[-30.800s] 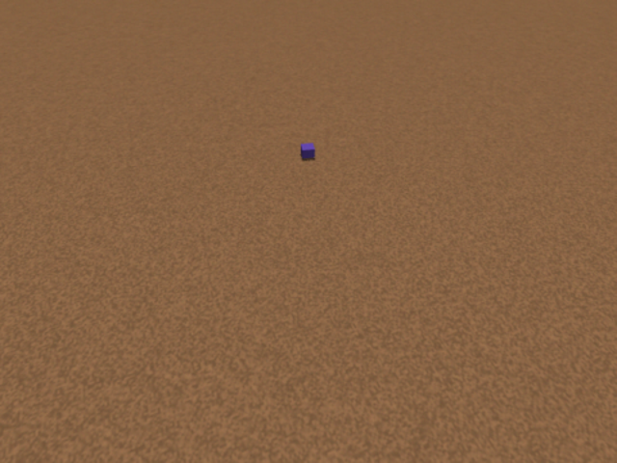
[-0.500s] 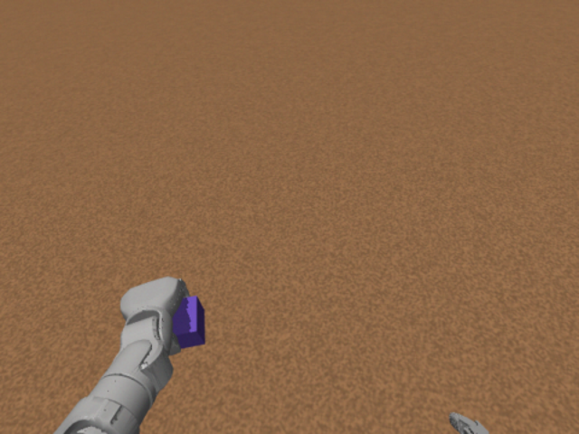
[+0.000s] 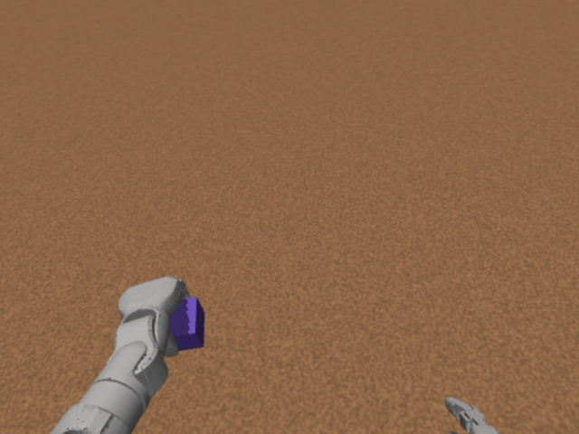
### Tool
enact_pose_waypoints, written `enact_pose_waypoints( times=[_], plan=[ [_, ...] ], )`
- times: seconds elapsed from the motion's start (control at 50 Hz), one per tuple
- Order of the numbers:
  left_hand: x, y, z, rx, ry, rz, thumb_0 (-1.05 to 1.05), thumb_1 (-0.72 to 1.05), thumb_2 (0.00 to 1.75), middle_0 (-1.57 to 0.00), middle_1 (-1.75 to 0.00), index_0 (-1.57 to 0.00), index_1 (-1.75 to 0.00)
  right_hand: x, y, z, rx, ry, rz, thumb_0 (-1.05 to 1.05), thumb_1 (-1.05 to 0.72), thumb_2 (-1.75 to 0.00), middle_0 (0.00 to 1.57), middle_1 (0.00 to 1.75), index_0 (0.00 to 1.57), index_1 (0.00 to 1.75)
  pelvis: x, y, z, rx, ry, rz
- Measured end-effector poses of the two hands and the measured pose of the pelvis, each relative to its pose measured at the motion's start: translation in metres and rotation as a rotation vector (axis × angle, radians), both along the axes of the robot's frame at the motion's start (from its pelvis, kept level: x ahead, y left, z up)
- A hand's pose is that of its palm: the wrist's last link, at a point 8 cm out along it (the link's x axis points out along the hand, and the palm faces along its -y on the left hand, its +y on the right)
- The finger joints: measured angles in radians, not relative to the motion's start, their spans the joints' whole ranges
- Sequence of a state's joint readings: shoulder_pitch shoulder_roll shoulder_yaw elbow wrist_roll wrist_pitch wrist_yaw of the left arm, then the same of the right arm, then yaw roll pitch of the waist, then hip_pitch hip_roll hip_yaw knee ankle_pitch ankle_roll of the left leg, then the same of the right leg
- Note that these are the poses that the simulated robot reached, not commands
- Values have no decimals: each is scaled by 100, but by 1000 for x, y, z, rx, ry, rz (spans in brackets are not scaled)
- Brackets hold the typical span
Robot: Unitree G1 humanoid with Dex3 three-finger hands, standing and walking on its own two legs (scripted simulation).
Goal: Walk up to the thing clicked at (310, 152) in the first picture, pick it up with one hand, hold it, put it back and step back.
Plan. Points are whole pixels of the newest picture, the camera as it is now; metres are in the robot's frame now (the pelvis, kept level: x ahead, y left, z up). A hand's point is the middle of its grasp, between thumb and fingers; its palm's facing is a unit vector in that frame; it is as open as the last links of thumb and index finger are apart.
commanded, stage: hold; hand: left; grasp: from above
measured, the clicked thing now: (179, 325) +0.32 +0.21 -0.05
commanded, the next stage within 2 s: crouch in 0.60 s
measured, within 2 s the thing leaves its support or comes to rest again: neither
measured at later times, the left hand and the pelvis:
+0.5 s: hand (163, 325) +0.31 +0.22 -0.02, palm faces -0.41 -0.17 -0.90, open 8.8 cm; pelvis +0.00 +0.00 +0.00, yaw +0 degrees
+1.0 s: hand (169, 343) +0.30 +0.22 -0.06, palm faces -0.46 -0.13 -0.88, open 8.7 cm; pelvis +0.00 +0.00 +0.00, yaw +0 degrees
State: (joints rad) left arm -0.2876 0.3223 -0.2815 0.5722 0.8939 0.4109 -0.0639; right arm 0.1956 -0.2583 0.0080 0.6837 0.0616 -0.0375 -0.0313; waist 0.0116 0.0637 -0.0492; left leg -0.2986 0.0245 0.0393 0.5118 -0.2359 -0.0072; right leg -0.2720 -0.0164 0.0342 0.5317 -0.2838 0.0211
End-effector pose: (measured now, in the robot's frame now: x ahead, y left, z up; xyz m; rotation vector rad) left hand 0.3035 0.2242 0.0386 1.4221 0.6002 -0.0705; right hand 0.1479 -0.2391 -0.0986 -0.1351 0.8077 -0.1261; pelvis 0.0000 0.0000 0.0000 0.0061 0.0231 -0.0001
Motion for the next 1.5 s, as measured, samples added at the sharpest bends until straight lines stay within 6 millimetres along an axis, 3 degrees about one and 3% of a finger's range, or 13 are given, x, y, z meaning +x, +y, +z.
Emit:
enact_pose_waypoints(
  times=[0.22, 0.68, 0.88, 1.02, 1.12, 1.3, 1.4, 1.5],
  plan=[
    [0, 6, 3, 4, 8, -12, 3, 33, 19, -93, -57, -73, -39, 4, 5, 1, 3, -1, 7, 2, -88, -89, 20, 30, 20, 30, 1, 1, 2, 1, -4, 0],
    [9, -2, 7, 4, -14, -24, 2, 32, 23, -92, -60, -72, -40, 0, -2, 0, 2, 28, -12, 2, -88, -89, 20, 30, 20, 30, 5, 0, 3, 0, -4, -5],
    [5, -1, -6, 11, 27, -25, 3, 32, 21, -93, -59, -73, -39, -2, -4, 0, 4, 29, -10, 2, -87, -89, 20, 30, 20, 30, 3, -2, 2, 1, 2, -1],
    [2, 1, -49, 27, 67, -48, 4, 33, 19, -95, -57, -75, -37, -17, -12, -10, -22, 79, -5, 1, -87, -89, 20, 30, 20, 30, -5, -5, -6, -2, 51, 8],
    [8, 4, -95, 59, 47, -68, 3, 32, 20, -97, -55, -75, -36, -43, -25, -34, -67, 164, -13, 1, -87, -89, 20, 30, 20, 30, -17, -5, -29, -9, 149, 12],
    [38, 10, -194, 96, -6, -86, 2, 31, 20, -99, -53, -76, -36, -116, -44, -111, -143, 363, -81, 1, -88, -89, 20, 30, 20, 30, -39, 1, -106, -32, 365, 11],
    [57, 17, -244, 100, -43, -24, 1, 31, 20, -99, -52, -77, -36, -157, -38, -162, -144, 462, -112, 1, -87, -89, 20, 30, 20, 30, -49, 6, -153, -43, 467, 4],
    [67, 18, -293, 75, -20, 29, 1, 31, 20, -100, -51, -77, -36, -184, -22, -208, -104, 531, -124, 1, -87, -88, 20, 30, 20, 30, -58, 9, -192, -51, 535, -4]
  ],
)
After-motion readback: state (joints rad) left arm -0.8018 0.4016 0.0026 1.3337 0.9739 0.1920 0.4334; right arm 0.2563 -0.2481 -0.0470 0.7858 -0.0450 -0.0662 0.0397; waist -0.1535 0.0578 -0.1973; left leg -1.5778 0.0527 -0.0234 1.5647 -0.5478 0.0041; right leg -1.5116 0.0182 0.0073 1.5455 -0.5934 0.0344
